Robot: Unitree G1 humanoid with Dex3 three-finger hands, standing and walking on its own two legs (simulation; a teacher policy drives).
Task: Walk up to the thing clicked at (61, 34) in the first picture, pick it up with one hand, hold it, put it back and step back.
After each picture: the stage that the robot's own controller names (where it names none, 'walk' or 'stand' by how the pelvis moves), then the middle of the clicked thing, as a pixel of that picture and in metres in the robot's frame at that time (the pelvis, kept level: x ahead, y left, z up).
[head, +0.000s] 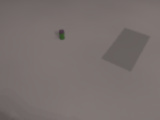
stand; (61, 34) +1.59 +0.27 -0.72
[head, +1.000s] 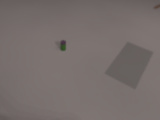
walk; (63, 45) +1.46 +0.17 -0.71
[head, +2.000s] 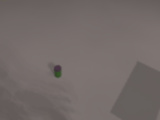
walk; (57, 71) +0.93 +0.18 -0.71
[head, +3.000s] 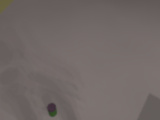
walk; (52, 110) +0.55 +0.21 -0.71
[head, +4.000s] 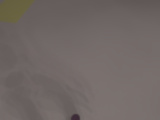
walk; out of the picture +0.48 +0.05 -0.70
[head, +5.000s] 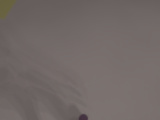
stand; out of the picture +0.41 +0.02 -0.69
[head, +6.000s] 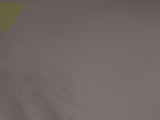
stand; out of the picture +0.38 +0.02 -0.72
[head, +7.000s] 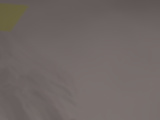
stand; out of the picture +0.37 +0.00 -0.73
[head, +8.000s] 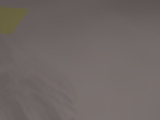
stand; out of the picture +0.40 +0.01 -0.73
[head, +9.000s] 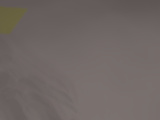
stand; out of the picture +0.39 +0.02 -0.73
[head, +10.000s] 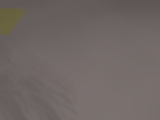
go down; out of the picture +0.39 +0.02 -0.73
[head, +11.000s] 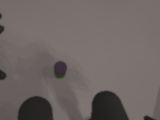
go down; (60, 70) +0.47 +0.04 -0.40
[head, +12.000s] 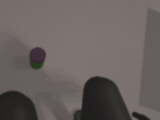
go down; (37, 58) +0.48 +0.08 -0.29
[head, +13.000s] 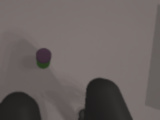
go down; (43, 59) +0.48 +0.07 -0.32
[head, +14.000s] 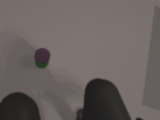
go down; (42, 58) +0.48 +0.07 -0.32
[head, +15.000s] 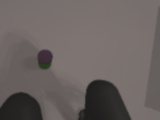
go down; (45, 60) +0.48 +0.07 -0.33
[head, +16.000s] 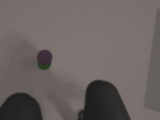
go down; (44, 60) +0.48 +0.07 -0.33
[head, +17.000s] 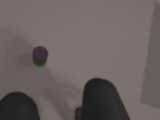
go down; (40, 57) +0.48 +0.07 -0.33
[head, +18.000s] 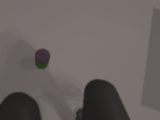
go down; (42, 59) +0.49 +0.07 -0.33
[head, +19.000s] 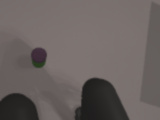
go down; (39, 58) +0.48 +0.08 -0.33
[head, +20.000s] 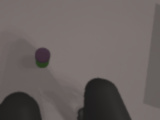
go down; (42, 58) +0.48 +0.07 -0.33
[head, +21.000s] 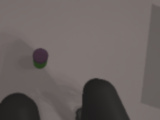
go down; (40, 59) +0.48 +0.08 -0.33
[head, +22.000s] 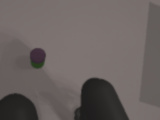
go down; (37, 58) +0.48 +0.08 -0.32
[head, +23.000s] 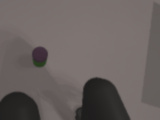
go down; (39, 57) +0.48 +0.08 -0.32
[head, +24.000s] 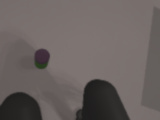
go down; (41, 59) +0.48 +0.07 -0.33
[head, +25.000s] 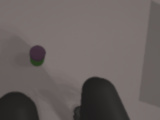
go down; (37, 56) +0.48 +0.08 -0.32
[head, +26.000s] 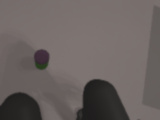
go down; (41, 60) +0.49 +0.08 -0.33
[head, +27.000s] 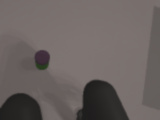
go down; (42, 60) +0.48 +0.07 -0.34
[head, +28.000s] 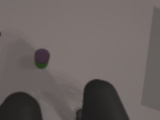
go down; (41, 59) +0.48 +0.07 -0.33
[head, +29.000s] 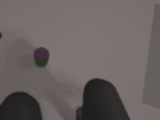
go down; (41, 58) +0.48 +0.07 -0.33
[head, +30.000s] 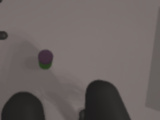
go down; (45, 60) +0.48 +0.07 -0.33
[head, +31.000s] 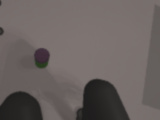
go down; (41, 58) +0.48 +0.08 -0.33
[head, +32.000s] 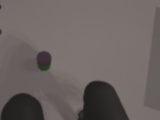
go down; (44, 61) +0.48 +0.07 -0.34
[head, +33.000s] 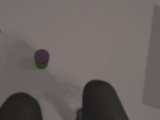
go down; (41, 59) +0.48 +0.08 -0.34
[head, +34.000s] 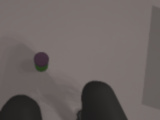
go down; (41, 62) +0.48 +0.07 -0.34
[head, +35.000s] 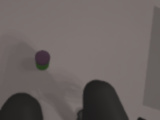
go down; (42, 61) +0.48 +0.07 -0.33
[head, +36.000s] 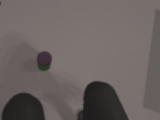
go down; (44, 61) +0.48 +0.07 -0.34
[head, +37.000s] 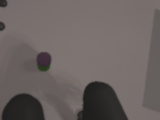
go down; (43, 62) +0.48 +0.07 -0.35
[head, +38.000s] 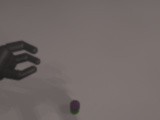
hold; (74, 107) +0.44 +0.02 -0.58
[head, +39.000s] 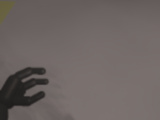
go down; out of the picture +0.40 +0.02 -0.68
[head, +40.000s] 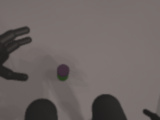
go down; (62, 73) +0.47 +0.04 -0.42
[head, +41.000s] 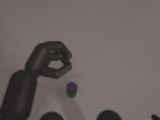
hold; (71, 90) +0.48 +0.03 -0.49
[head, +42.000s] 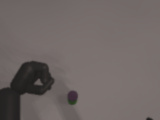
crouch; (72, 98) +0.45 +0.02 -0.56
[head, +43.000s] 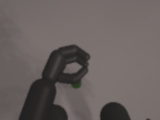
hold; (76, 80) +0.49 +0.04 -0.45
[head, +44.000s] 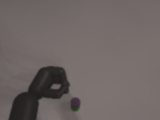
crouch; (75, 104) +0.44 +0.02 -0.60
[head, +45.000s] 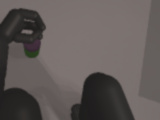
lower; (32, 47) +0.50 +0.09 -0.28
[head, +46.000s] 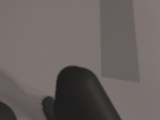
rest; out of the picture +0.50 +0.13 -0.27
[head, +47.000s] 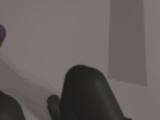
lower; out of the picture +0.50 +0.13 -0.27
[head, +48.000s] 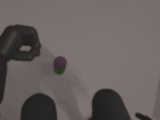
hold; (59, 65) +0.50 +0.06 -0.37
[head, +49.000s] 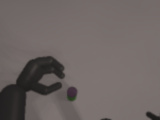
crouch; (71, 94) +0.46 +0.02 -0.55
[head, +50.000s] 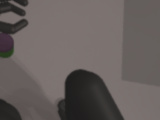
crouch; (4, 46) +0.49 +0.11 -0.28
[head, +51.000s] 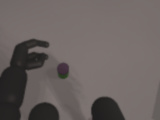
lower; (63, 71) +0.49 +0.05 -0.45
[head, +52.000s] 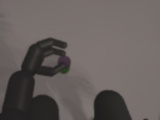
stand; (64, 65) +0.50 +0.04 -0.38
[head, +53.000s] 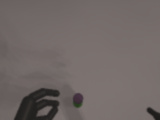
crouch; (78, 100) +0.46 +0.01 -0.57
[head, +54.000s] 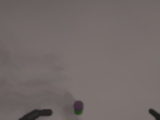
hold; (78, 108) +0.46 +0.02 -0.59
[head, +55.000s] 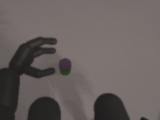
rise; (65, 67) +0.49 +0.05 -0.41
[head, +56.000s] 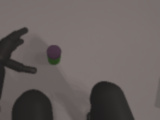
stand; (54, 55) +0.51 +0.07 -0.33
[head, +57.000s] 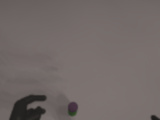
crouch; (72, 109) +0.45 +0.01 -0.61
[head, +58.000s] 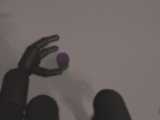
withdraw; (63, 61) +0.51 +0.05 -0.39
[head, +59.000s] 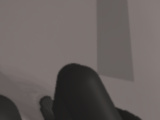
lower; out of the picture +0.52 +0.14 -0.26
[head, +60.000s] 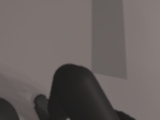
lower; out of the picture +0.51 +0.14 -0.28
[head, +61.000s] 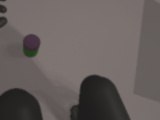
stand; (31, 46) +0.51 +0.10 -0.30
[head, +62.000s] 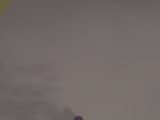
crouch; out of the picture +0.44 +0.01 -0.65
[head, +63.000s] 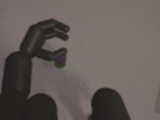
crouch; (60, 59) +0.52 +0.05 -0.39
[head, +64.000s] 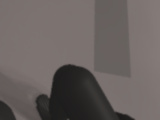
lower; out of the picture +0.52 +0.14 -0.28
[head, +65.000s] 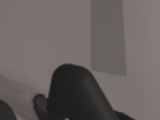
lower; out of the picture +0.52 +0.14 -0.28
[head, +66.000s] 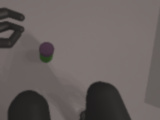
stand; (46, 52) +0.52 +0.08 -0.33
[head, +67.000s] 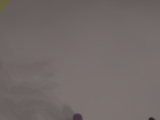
crouch; out of the picture +0.46 +0.01 -0.64
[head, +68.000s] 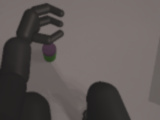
lower; (49, 52) +0.53 +0.06 -0.35
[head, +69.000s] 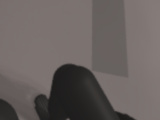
lower; out of the picture +0.52 +0.14 -0.28
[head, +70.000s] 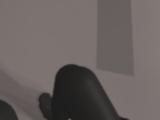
stand; out of the picture +0.52 +0.14 -0.28
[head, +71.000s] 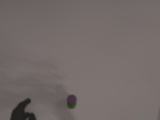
stand; (71, 102) +0.48 +0.03 -0.59
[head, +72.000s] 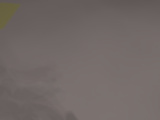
stand; out of the picture +0.44 +0.00 -0.66
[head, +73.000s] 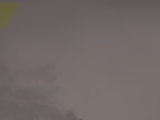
stand; out of the picture +0.45 +0.01 -0.66
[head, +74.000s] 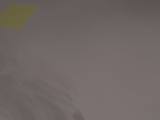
stand; out of the picture +0.47 -0.02 -0.71
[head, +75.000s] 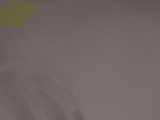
stand; out of the picture +0.45 -0.01 -0.72
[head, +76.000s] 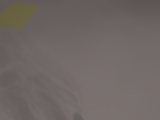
walk; out of the picture +0.44 -0.01 -0.73
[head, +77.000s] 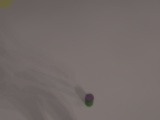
walk; (89, 100) +0.54 -0.02 -0.70
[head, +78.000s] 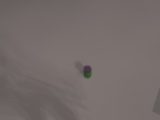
walk; (87, 72) +0.78 +0.02 -0.71
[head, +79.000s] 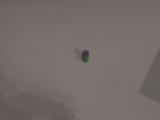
stand; (85, 56) +1.07 -0.03 -0.70
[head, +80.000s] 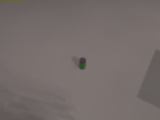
stand; (82, 63) +1.05 +0.02 -0.72
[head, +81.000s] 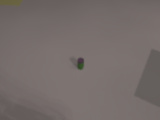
stand; (80, 63) +1.08 +0.02 -0.72
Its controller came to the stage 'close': no
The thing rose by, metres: 0.00
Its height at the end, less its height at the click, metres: +0.00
